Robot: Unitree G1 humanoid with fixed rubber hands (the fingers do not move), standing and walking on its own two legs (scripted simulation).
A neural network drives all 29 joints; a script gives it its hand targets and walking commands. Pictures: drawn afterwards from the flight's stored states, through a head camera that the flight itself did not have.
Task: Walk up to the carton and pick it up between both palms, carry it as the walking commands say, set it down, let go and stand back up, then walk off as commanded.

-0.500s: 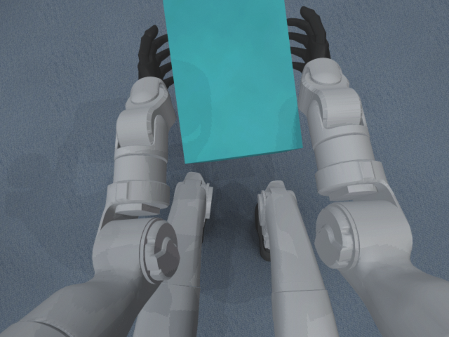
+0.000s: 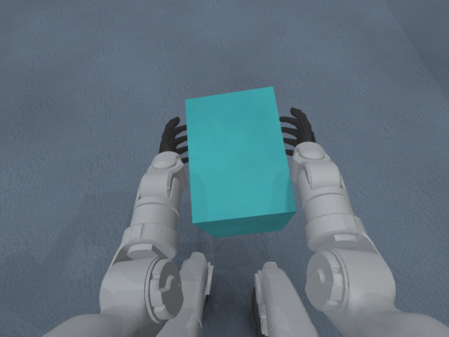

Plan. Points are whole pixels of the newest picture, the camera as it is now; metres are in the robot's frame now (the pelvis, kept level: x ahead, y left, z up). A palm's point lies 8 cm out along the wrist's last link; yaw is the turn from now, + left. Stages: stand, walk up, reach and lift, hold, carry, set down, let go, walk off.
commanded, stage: reach and lift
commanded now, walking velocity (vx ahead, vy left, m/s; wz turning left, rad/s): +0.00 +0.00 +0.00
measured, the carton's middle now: (239, 173) +0.41 +0.01 -0.06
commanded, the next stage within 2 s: none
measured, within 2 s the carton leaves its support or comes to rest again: neither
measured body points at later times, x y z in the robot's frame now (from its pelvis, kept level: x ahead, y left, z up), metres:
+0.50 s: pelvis +0.05 +0.01 +0.07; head +0.10 +0.02 +0.51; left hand +0.39 +0.16 +0.05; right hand +0.42 -0.09 +0.06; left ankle +0.12 +0.12 -0.63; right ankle +0.09 -0.12 -0.63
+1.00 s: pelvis +0.05 +0.01 +0.09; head +0.03 +0.02 +0.54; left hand +0.38 +0.16 +0.13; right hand +0.40 -0.09 +0.13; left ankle +0.12 +0.12 -0.63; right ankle +0.09 -0.12 -0.63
